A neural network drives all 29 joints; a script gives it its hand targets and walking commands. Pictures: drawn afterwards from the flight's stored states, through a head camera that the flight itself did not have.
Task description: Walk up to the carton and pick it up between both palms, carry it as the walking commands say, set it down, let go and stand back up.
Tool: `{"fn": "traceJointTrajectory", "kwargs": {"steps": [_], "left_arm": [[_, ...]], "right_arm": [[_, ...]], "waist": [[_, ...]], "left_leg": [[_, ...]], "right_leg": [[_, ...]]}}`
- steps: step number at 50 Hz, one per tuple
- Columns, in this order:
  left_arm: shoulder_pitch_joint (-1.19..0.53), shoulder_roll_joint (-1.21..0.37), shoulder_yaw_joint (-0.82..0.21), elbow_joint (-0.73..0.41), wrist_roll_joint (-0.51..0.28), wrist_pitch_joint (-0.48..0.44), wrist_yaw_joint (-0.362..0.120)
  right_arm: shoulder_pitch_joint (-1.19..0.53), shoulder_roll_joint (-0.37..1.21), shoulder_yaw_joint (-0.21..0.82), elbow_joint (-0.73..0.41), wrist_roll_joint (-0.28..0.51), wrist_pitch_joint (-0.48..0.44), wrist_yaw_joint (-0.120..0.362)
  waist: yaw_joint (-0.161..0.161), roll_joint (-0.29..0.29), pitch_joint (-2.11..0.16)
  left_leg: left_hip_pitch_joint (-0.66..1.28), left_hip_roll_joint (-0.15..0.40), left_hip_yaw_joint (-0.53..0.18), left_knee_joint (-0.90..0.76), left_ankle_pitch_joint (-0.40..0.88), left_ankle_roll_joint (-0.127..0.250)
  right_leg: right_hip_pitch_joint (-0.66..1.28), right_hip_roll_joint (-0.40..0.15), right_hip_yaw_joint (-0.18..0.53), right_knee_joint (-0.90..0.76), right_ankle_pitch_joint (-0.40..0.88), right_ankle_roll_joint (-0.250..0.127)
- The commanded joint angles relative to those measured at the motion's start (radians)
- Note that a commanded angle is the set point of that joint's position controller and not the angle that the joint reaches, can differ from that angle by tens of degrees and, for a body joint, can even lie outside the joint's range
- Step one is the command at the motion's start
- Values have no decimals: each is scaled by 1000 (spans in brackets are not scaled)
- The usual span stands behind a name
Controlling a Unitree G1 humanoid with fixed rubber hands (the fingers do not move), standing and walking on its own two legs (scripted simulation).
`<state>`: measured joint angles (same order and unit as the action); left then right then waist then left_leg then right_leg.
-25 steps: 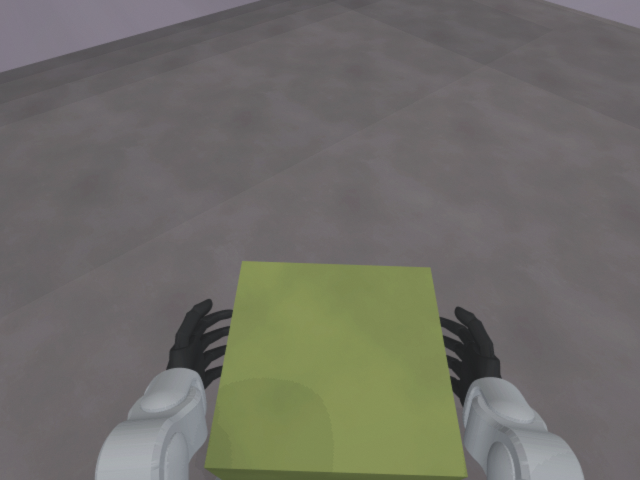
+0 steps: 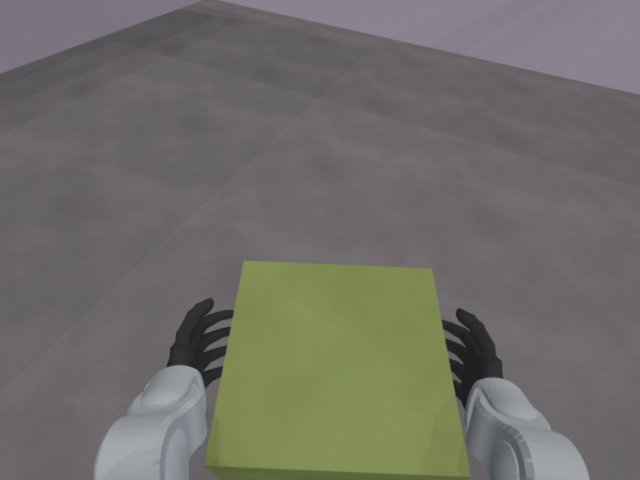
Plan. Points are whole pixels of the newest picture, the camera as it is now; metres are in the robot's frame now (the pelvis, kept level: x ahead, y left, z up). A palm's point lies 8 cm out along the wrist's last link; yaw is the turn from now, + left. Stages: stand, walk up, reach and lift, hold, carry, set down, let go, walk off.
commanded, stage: carry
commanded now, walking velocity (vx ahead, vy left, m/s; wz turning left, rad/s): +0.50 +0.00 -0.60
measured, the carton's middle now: (330, 393) +0.25 -0.01 +0.02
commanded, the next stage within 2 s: none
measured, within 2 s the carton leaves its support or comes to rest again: neither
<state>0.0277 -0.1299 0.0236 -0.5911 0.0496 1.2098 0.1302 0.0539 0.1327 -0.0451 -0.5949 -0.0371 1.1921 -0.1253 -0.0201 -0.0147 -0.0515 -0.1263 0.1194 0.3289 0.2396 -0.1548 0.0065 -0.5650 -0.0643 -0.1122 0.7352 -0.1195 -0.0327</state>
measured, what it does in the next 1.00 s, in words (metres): walks ahead, turning right: right foot, then left foot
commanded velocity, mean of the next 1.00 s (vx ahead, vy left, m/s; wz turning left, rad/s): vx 0.50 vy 0.00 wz -0.60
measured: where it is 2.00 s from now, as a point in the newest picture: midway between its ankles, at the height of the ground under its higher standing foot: (406, 297)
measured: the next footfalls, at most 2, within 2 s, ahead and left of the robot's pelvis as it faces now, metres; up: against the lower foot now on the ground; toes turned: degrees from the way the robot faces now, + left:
right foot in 0.22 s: +0.29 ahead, -0.13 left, +0.00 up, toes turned -11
left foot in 0.68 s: +0.62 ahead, +0.02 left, +0.00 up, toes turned -11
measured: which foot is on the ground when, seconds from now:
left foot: down 0.00-0.24, up 0.26-0.66, down 0.68-1.00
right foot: up 0.00-0.20, down 0.22-0.70, up 0.72-1.00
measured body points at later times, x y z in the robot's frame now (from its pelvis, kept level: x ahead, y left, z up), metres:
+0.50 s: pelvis +0.30 -0.06 -0.01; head +0.33 -0.07 +0.44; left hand +0.57 +0.04 +0.06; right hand +0.51 -0.26 +0.06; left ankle +0.40 +0.09 -0.70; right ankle +0.25 -0.12 -0.76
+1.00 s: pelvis +0.59 -0.08 +0.00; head +0.61 -0.07 +0.45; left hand +0.88 -0.10 +0.08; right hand +0.70 -0.34 +0.09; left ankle +0.58 +0.03 -0.76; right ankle +0.59 -0.24 -0.71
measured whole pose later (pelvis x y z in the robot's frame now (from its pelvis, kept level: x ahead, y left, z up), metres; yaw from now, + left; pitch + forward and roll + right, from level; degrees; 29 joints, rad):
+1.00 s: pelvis +0.59 -0.08 +0.00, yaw -34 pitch +4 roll -3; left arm 0.04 -0.13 0.02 -0.61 0.05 1.20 0.13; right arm 0.08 0.14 -0.04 -0.61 -0.04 1.17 -0.13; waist -0.02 0.01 -0.07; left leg -0.09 0.16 0.38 0.32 -0.28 -0.02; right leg -0.56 -0.04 -0.17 0.71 -0.16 -0.03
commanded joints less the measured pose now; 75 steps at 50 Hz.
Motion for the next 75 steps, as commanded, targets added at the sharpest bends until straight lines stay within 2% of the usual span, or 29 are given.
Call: {"fn": "traceJointTrajectory", "kwargs": {"steps": [1,7,9,11,12,13,14,17,20,25,31,33,34,35,36,38,41,47,52,56,57,58,59,60,62,63,65,67,75], "left_arm": [[-362,-750,-636,-97,-260,-14,-99],[-409,-742,-645,-111,-292,8,-105],[-400,-738,-635,-90,-295,17,-109],[-351,-736,-613,-48,-290,21,-110],[-325,-723,-600,-30,-285,21,-110],[-337,-713,-599,-32,-289,19,-112],[-352,-752,-631,-71,-326,12,-117],[-412,-882,-654,-83,-319,-28,-138],[-383,-915,-668,-88,-320,-61,-148],[-308,-865,-663,-132,-312,-81,-147],[-256,-749,-636,-145,-285,-46,-128],[-274,-715,-640,-143,-285,-29,-116],[-299,-689,-648,-140,-288,-18,-114],[-312,-694,-669,-155,-302,-8,-116],[-347,-698,-681,-157,-320,-4,-127],[-395,-759,-691,-127,-337,-4,-143],[-377,-825,-669,-90,-313,-26,-143],[-322,-784,-637,-90,-258,-37,-108],[-362,-768,-649,-119,-272,-28,-102],[-340,-751,-635,-90,-277,-14,-103],[-326,-748,-631,-75,-271,-10,-103],[-298,-738,-624,-48,-262,-7,-105],[-325,-719,-626,-50,-263,-6,-102],[-313,-738,-647,-66,-295,-7,-107],[-367,-817,-672,-77,-308,-26,-122],[-395,-864,-681,-92,-319,-42,-133],[-392,-907,-689,-101,-328,-63,-148],[-360,-900,-687,-119,-327,-82,-154],[-248,-748,-645,-157,-291,-61,-143]], "right_arm": [[-396,740,628,-101,281,0,123],[-402,729,615,-116,266,14,108],[-392,716,610,-110,258,20,104],[-403,694,601,-102,256,27,100],[-422,687,595,-91,258,30,100],[-391,689,602,-108,250,36,99],[-349,726,586,-75,254,32,99],[-430,861,637,-68,289,-6,127],[-414,893,665,-92,284,-45,129],[-359,866,692,-127,280,-66,117],[-346,764,691,-147,273,-27,105],[-320,738,669,-117,271,-14,101],[-299,714,649,-90,259,-8,97],[-249,688,618,-58,238,-6,95],[-244,711,602,-49,230,-16,94],[-312,770,613,-78,233,-25,101],[-384,823,654,-113,268,-41,117],[-377,769,668,-113,293,-31,132],[-372,748,650,-114,280,-23,128],[-362,717,624,-105,262,-14,120],[-368,699,612,-96,257,-13,118],[-392,686,602,-81,251,-11,116],[-357,687,602,-80,240,-2,119],[-325,699,596,-63,239,-1,118],[-355,789,618,-36,251,-16,127],[-382,831,633,-52,258,-31,132],[-382,875,655,-80,259,-60,132],[-373,884,679,-110,259,-82,126],[-312,779,701,-132,258,-53,104]], "waist": [[21,174,-120],[10,191,-97],[13,206,-153],[55,125,-278],[73,38,-275],[37,-276,-312],[29,-175,-333],[23,2,-260],[25,-61,-259],[29,-59,-234],[43,-127,-165],[21,-47,-242],[-5,57,-327],[-15,321,-431],[-1,370,-409],[-4,156,-286],[7,142,-181],[19,179,-156],[12,226,-130],[35,196,-241],[55,156,-283],[71,118,-254],[34,-143,-279],[36,-137,-293],[32,30,-246],[29,50,-207],[26,-11,-208],[29,-69,-230],[41,-127,-198]], "left_leg": [[128,239,-95,-127,22,58],[251,248,-11,-2,288,19],[291,226,24,169,515,-7],[147,143,57,571,457,-57],[-146,98,11,827,191,-84],[-561,-77,-91,1105,-404,-108],[-649,-45,-264,1196,-431,-91],[-547,75,-356,952,-244,-71],[-501,37,-301,767,-171,-71],[-511,-2,-252,540,2,-84],[-302,-61,-192,254,48,-57],[26,-68,-159,121,64,-42],[267,67,-300,114,-44,-9],[443,376,-692,43,-189,102],[406,439,-841,-12,-171,167],[208,379,-594,-51,-98,141],[75,296,-324,-94,-15,78],[121,261,-105,-29,232,42],[201,268,-16,36,440,-9],[249,207,63,398,684,-55],[127,167,70,594,555,-75],[-135,135,-10,807,215,-85],[-508,-28,-92,1072,-398,-110],[-667,-54,-256,1235,-503,-93],[-680,35,-357,1138,-370,-68],[-636,67,-356,1017,-322,-73],[-521,49,-309,836,-262,-71],[-516,21,-279,719,-209,-73],[-254,-84,-151,269,12,-71]], "right_leg": [[-15,-1,-34,-61,101,-9],[-3,42,-99,-177,47,-37],[103,115,-147,-227,-14,-45],[457,171,-113,-328,-20,-63],[650,10,172,-330,-21,-94],[885,-233,731,-451,51,-258],[898,-262,699,-442,218,-297],[633,-205,411,-453,317,-212],[583,-178,339,-487,348,-173],[614,-100,270,-495,363,-133],[505,-57,240,-436,375,-134],[366,3,163,-229,298,-106],[185,44,121,-15,163,-74],[-34,120,71,247,-158,-28],[-134,95,88,388,-370,6],[-96,-21,127,417,-274,4],[-9,-36,66,227,-179,19],[0,15,-58,5,-43,11],[28,64,-114,-109,-7,-22],[270,191,-195,-270,-10,-42],[463,188,-152,-323,21,-58],[623,57,75,-315,32,-94],[808,-217,617,-377,211,-265],[856,-278,725,-394,324,-348],[727,-266,544,-403,398,-290],[637,-241,449,-410,411,-251],[552,-195,334,-430,425,-204],[577,-182,323,-461,425,-210],[487,-56,183,-397,408,-134]]}}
